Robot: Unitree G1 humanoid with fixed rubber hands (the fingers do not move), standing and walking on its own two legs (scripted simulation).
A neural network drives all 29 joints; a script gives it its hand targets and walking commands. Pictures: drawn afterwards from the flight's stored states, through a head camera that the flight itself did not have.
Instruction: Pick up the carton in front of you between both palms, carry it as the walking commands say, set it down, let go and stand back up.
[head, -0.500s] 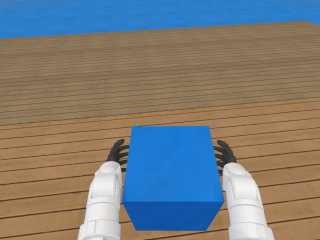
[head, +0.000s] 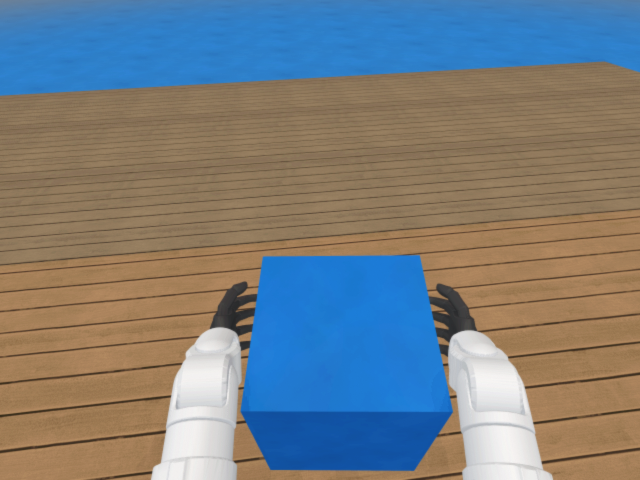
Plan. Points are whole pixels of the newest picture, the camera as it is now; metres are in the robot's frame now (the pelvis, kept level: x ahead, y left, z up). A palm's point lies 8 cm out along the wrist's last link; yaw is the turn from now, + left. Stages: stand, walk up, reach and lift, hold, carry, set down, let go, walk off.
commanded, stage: hold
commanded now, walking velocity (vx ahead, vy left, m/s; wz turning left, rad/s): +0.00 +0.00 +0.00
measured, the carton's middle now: (341, 367) +0.28 +0.00 -0.02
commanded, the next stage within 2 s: carry in 1.12 s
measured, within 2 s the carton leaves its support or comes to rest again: neither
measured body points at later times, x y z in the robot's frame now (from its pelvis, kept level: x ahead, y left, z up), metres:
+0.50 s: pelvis -0.01 +0.00 +0.00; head -0.05 +0.00 +0.45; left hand +0.29 +0.15 +0.04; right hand +0.29 -0.15 +0.04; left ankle +0.01 +0.12 -0.75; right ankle +0.02 -0.13 -0.75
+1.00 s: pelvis +0.00 +0.00 +0.00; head -0.04 +0.00 +0.45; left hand +0.29 +0.15 +0.04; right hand +0.29 -0.15 +0.04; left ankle +0.01 +0.12 -0.75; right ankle +0.02 -0.13 -0.75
